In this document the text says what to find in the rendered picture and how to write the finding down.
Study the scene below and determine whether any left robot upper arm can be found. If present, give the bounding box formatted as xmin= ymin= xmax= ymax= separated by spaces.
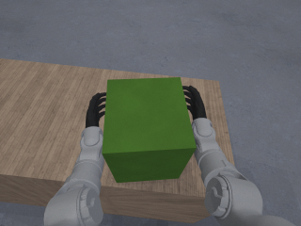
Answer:
xmin=43 ymin=186 xmax=103 ymax=226

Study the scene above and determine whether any left robot forearm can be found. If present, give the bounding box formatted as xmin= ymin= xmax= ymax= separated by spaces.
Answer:
xmin=43 ymin=126 xmax=104 ymax=226

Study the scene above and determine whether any right robot upper arm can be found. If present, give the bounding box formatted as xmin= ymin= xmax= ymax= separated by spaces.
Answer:
xmin=204 ymin=175 xmax=296 ymax=226

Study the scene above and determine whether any right robot hand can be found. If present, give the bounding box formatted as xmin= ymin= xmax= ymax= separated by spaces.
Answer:
xmin=182 ymin=85 xmax=207 ymax=120

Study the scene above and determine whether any left robot hand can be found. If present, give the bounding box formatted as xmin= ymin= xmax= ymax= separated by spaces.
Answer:
xmin=86 ymin=92 xmax=106 ymax=128

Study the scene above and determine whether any pedestal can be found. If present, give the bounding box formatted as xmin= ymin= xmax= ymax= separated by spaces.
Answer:
xmin=0 ymin=58 xmax=235 ymax=224

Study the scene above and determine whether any carton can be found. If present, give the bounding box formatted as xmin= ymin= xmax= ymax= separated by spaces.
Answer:
xmin=102 ymin=77 xmax=197 ymax=183

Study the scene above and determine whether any right robot forearm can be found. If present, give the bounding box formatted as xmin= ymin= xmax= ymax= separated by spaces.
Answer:
xmin=191 ymin=118 xmax=263 ymax=209

